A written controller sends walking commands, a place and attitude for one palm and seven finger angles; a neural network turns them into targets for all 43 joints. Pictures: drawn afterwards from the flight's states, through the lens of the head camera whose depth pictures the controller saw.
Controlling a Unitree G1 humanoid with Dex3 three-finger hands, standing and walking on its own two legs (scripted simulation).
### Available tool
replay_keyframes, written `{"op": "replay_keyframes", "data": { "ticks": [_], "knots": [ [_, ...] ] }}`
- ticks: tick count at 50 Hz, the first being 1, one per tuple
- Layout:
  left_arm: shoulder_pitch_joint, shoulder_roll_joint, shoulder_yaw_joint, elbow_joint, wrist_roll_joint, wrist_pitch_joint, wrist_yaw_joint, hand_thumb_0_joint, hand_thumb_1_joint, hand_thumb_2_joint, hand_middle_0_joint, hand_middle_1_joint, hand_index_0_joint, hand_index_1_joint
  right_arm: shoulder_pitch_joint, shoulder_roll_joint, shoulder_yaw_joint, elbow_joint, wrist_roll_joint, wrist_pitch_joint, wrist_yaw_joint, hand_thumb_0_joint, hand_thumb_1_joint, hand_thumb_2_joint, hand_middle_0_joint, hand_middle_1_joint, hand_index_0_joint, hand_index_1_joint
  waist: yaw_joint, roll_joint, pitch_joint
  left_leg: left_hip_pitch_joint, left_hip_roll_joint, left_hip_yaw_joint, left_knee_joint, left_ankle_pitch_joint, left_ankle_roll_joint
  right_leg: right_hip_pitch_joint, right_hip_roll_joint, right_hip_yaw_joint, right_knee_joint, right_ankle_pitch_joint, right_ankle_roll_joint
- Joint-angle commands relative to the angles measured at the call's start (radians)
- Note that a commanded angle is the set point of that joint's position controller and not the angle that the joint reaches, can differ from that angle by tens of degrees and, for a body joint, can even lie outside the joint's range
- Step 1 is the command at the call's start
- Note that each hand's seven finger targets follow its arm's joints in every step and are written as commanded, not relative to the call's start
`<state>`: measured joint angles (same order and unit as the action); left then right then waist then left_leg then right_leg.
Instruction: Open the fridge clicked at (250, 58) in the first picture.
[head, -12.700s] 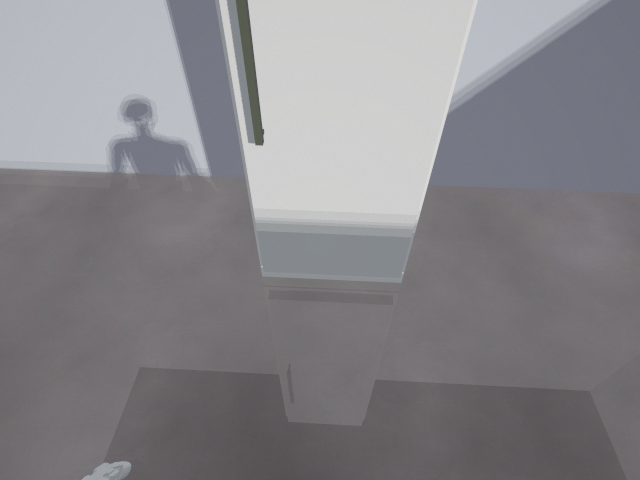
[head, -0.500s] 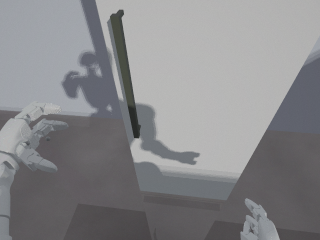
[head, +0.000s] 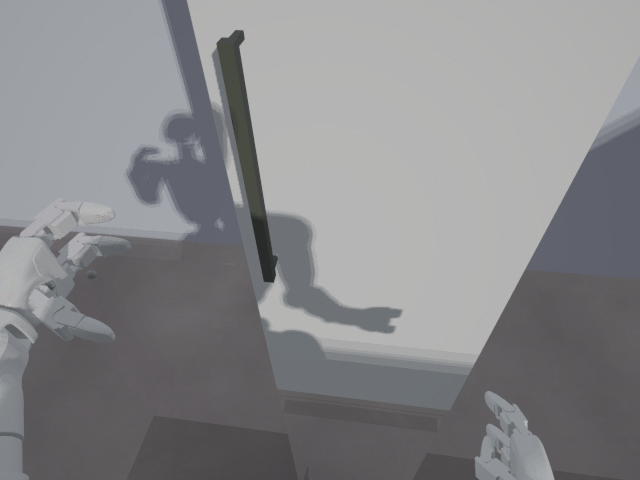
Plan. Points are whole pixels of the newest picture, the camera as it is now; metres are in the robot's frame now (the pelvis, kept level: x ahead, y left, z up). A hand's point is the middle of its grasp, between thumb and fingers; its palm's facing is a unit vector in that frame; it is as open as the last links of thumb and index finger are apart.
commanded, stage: move the hooked fingers beside the handle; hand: left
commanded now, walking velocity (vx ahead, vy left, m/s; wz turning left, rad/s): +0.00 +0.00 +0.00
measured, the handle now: (257, 182) +0.50 +0.15 +0.13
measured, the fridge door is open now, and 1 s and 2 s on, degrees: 0 0 0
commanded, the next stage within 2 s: none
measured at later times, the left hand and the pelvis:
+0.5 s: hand (135, 245) +0.33 +0.26 +0.15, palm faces +0.00 -1.00 -0.04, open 14.0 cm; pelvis +0.00 +0.01 +0.00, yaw -1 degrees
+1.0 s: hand (169, 217) +0.37 +0.23 +0.16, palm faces -0.02 -1.00 -0.02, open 14.0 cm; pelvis +0.00 +0.01 +0.00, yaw -1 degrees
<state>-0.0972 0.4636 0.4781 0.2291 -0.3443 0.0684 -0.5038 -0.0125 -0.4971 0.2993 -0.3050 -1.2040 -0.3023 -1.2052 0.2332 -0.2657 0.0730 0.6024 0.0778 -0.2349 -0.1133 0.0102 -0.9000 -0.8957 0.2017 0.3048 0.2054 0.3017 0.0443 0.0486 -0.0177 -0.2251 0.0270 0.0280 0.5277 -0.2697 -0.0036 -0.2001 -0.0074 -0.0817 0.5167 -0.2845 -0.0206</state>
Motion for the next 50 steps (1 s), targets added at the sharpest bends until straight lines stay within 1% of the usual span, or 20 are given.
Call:
{"op": "replay_keyframes", "data": {
  "ticks": [1, 4, 5, 6, 8, 11, 14, 15, 19, 20, 22, 24, 25, 28, 30, 34, 40, 41, 44, 50],
  "knots": [
    [-0.346, 0.304, 0.073, -0.118, -0.009, -0.031, 0.006, 0.000, -0.500, 0.300, -0.300, -1.200, -0.300, -1.200, -0.102, -0.135, -0.051, -0.152, 0.005, -0.043, -0.016, 0.000, -0.900, -0.900, 0.200, 0.300, 0.200, 0.300, -0.023, 0.017, -0.100, 0.044, -0.030, -0.027, -0.056, 0.122, 0.038, -0.045, 0.002, 0.063, -0.105, 0.149, 0.015],
    [-0.460, 0.269, 0.008, -0.152, -0.002, -0.058, -0.001, 0.000, -0.500, 0.300, -0.300, -1.200, -0.300, -1.200, -0.099, -0.131, -0.050, -0.154, 0.006, -0.050, -0.026, 0.000, -0.900, -0.900, 0.200, 0.300, 0.200, 0.300, -0.044, 0.068, -0.152, 0.089, -0.033, -0.036, -0.050, 0.118, 0.040, -0.055, 0.007, 0.055, -0.096, 0.140, 0.010],
    [-0.472, 0.276, 0.005, -0.162, -0.005, -0.071, -0.001, 0.000, -0.500, 0.300, -0.300, -1.200, -0.300, -1.200, -0.097, -0.130, -0.051, -0.155, 0.002, -0.050, -0.026, 0.000, -0.900, -0.900, 0.200, 0.300, 0.200, 0.300, -0.044, 0.017, -0.176, 0.094, -0.026, -0.036, -0.041, 0.133, 0.042, -0.039, 0.006, 0.067, -0.094, 0.157, 0.011],
    [-0.482, 0.305, 0.033, -0.160, -0.004, -0.084, 0.000, 0.000, -0.500, 0.300, -0.300, -1.200, -0.300, -1.200, -0.092, -0.134, -0.053, -0.150, 0.000, -0.052, -0.028, 0.000, -0.900, -0.900, 0.200, 0.300, 0.200, 0.300, -0.039, 0.036, -0.212, 0.098, -0.031, -0.037, -0.037, 0.145, 0.043, -0.023, 0.005, 0.068, -0.087, 0.174, 0.010],
    [-0.479, 0.291, 0.028, -0.153, -0.003, -0.105, 0.002, 0.000, -0.500, 0.300, -0.300, -1.200, -0.300, -1.200, -0.087, -0.130, -0.051, -0.150, -0.001, -0.054, -0.029, 0.000, -0.900, -0.900, 0.200, 0.300, 0.200, 0.300, -0.035, 0.046, -0.230, 0.110, -0.032, -0.038, -0.043, 0.156, 0.042, -0.019, 0.008, 0.054, -0.078, 0.190, 0.007],
    [-0.455, 0.283, 0.033, -0.091, -0.002, -0.104, 0.018, 0.000, -0.500, 0.300, -0.300, -1.200, -0.300, -1.200, -0.081, -0.131, -0.051, -0.142, -0.003, -0.054, -0.024, 0.000, -0.900, -0.900, 0.200, 0.300, 0.200, 0.300, -0.025, 0.011, -0.206, 0.088, -0.028, -0.041, -0.052, 0.158, 0.040, -0.024, 0.009, 0.044, -0.075, 0.198, 0.005],
    [-0.443, 0.280, 0.037, -0.041, 0.012, -0.077, 0.040, 0.000, -0.500, 0.300, -0.300, -1.200, -0.300, -1.200, -0.079, -0.134, -0.052, -0.141, 0.001, -0.048, -0.019, 0.000, -0.900, -0.900, 0.200, 0.300, 0.200, 0.300, -0.016, 0.026, -0.178, 0.068, -0.028, -0.043, -0.067, 0.158, 0.035, -0.033, 0.007, 0.031, -0.071, 0.193, 0.001],
    [-0.405, 0.301, 0.061, -0.036, 0.011, -0.065, 0.046, 0.000, -0.500, 0.300, -0.300, -1.200, -0.300, -1.200, -0.078, -0.137, -0.054, -0.149, -0.004, -0.044, -0.013, 0.000, -0.900, -0.900, 0.200, 0.300, 0.200, 0.300, 0.003, -0.012, -0.189, 0.056, -0.025, -0.041, -0.065, 0.185, 0.036, -0.002, 0.005, 0.033, -0.067, 0.219, -0.001],
    [-0.469, 0.258, 0.015, -0.077, 0.028, -0.050, 0.066, 0.000, -0.500, 0.300, -0.300, -1.200, -0.300, -1.200, -0.085, -0.129, -0.054, -0.166, 0.001, -0.035, -0.006, 0.000, -0.900, -0.900, 0.200, 0.300, 0.200, 0.300, -0.013, 0.035, -0.202, 0.073, -0.027, -0.032, -0.067, 0.181, 0.036, -0.024, 0.005, 0.034, -0.065, 0.218, 0.001],
    [-0.485, 0.276, 0.025, -0.093, 0.029, -0.057, 0.073, 0.000, -0.500, 0.300, -0.300, -1.200, -0.300, -1.200, -0.082, -0.132, -0.054, -0.165, 0.000, -0.033, -0.005, 0.000, -0.900, -0.900, 0.200, 0.300, 0.200, 0.300, -0.012, 0.000, -0.205, 0.075, -0.021, -0.036, -0.066, 0.199, 0.036, -0.011, 0.008, 0.033, -0.065, 0.228, -0.001],
    [-0.518, 0.251, 0.007, -0.138, 0.031, -0.076, 0.082, 0.000, -0.500, 0.300, -0.300, -1.200, -0.300, -1.200, -0.082, -0.126, -0.054, -0.170, -0.002, -0.036, -0.006, 0.000, -0.900, -0.900, 0.200, 0.300, 0.200, 0.300, -0.017, 0.053, -0.236, 0.105, -0.023, -0.034, -0.067, 0.210, 0.035, -0.009, 0.010, 0.034, -0.061, 0.238, -0.003],
    [-0.523, 0.244, 0.005, -0.146, 0.031, -0.091, 0.090, 0.000, -0.500, 0.300, -0.300, -1.200, -0.300, -1.200, -0.070, -0.128, -0.057, -0.162, -0.004, -0.038, -0.009, 0.000, -0.900, -0.900, 0.200, 0.300, 0.200, 0.300, -0.022, 0.043, -0.258, 0.125, -0.022, -0.036, -0.066, 0.221, 0.035, -0.012, 0.013, 0.031, -0.060, 0.246, -0.002],
    [-0.516, 0.229, -0.012, -0.134, 0.031, -0.091, 0.092, 0.000, -0.500, 0.300, -0.300, -1.200, -0.300, -1.200, -0.066, -0.127, -0.055, -0.156, -0.005, -0.035, -0.009, 0.000, -0.900, -0.900, 0.200, 0.300, 0.200, 0.300, -0.025, 0.005, -0.237, 0.118, -0.018, -0.032, -0.063, 0.227, 0.038, -0.013, 0.015, 0.031, -0.064, 0.253, -0.002],
    [-0.537, 0.186, -0.047, -0.116, 0.037, -0.082, 0.101, 0.000, -0.500, 0.300, -0.300, -1.200, -0.300, -1.200, -0.064, -0.126, -0.057, -0.142, -0.002, -0.032, -0.012, 0.000, -0.900, -0.900, 0.200, 0.300, 0.200, 0.300, -0.035, 0.032, -0.220, 0.118, -0.020, -0.035, -0.072, 0.209, 0.034, -0.033, 0.011, 0.028, -0.066, 0.242, -0.002],
    [-0.520, 0.203, -0.037, -0.045, 0.043, -0.059, 0.110, 0.000, -0.500, 0.300, -0.300, -1.200, -0.300, -1.200, -0.057, -0.135, -0.058, -0.130, -0.001, -0.022, -0.013, 0.000, -0.900, -0.900, 0.200, 0.300, 0.200, 0.300, -0.033, -0.022, -0.178, 0.086, -0.018, -0.033, -0.077, 0.176, 0.037, -0.044, 0.011, 0.030, -0.079, 0.213, 0.000],
    [-0.573, 0.202, -0.046, -0.054, 0.060, -0.047, 0.128, 0.000, -0.500, 0.300, -0.300, -1.200, -0.300, -1.200, -0.063, -0.130, -0.058, -0.136, -0.002, -0.012, -0.014, 0.000, -0.900, -0.900, 0.200, 0.300, 0.200, 0.300, -0.031, -0.001, -0.214, 0.099, -0.021, -0.037, -0.077, 0.195, 0.035, -0.036, 0.007, 0.030, -0.070, 0.227, -0.002],
    [-0.720, 0.229, -0.048, -0.019, 0.068, -0.094, 0.144, 0.000, -0.500, 0.300, -0.300, -1.200, -0.300, -1.200, -0.050, -0.129, -0.055, -0.120, -0.006, 0.001, -0.018, 0.000, -0.900, -0.900, 0.200, 0.300, 0.200, 0.300, -0.052, -0.017, -0.251, 0.112, -0.021, -0.031, -0.064, 0.197, 0.040, -0.025, 0.009, 0.045, -0.074, 0.236, -0.001],
    [-0.723, 0.247, -0.031, -0.016, 0.074, -0.103, 0.145, 0.000, -0.500, 0.300, -0.300, -1.200, -0.300, -1.200, -0.048, -0.130, -0.057, -0.120, -0.008, 0.002, -0.018, 0.000, -0.900, -0.900, 0.200, 0.300, 0.200, 0.300, -0.047, 0.018, -0.268, 0.115, -0.021, -0.031, -0.065, 0.215, 0.037, -0.014, 0.007, 0.045, -0.068, 0.253, -0.004],
    [-0.730, 0.191, -0.084, 0.011, 0.080, -0.108, 0.140, 0.000, -0.500, 0.300, -0.300, -1.200, -0.300, -1.200, -0.043, -0.126, -0.056, -0.117, -0.006, 0.005, -0.015, 0.000, -0.900, -0.900, 0.200, 0.300, 0.200, 0.300, -0.052, 0.062, -0.276, 0.133, -0.022, -0.031, -0.060, 0.238, 0.034, -0.028, 0.006, 0.041, -0.061, 0.274, -0.008],
    [-0.700, 0.215, -0.066, 0.158, 0.078, -0.072, 0.136, 0.000, -0.500, 0.300, -0.300, -1.200, -0.300, -1.200, -0.021, -0.146, -0.065, -0.109, 0.000, 0.033, -0.005, 0.000, -0.900, -0.900, 0.200, 0.300, 0.200, 0.300, -0.050, -0.065, -0.220, 0.053, -0.019, -0.022, -0.057, 0.208, 0.040, -0.036, 0.003, 0.041, -0.061, 0.274, 0.000]
  ]
}}
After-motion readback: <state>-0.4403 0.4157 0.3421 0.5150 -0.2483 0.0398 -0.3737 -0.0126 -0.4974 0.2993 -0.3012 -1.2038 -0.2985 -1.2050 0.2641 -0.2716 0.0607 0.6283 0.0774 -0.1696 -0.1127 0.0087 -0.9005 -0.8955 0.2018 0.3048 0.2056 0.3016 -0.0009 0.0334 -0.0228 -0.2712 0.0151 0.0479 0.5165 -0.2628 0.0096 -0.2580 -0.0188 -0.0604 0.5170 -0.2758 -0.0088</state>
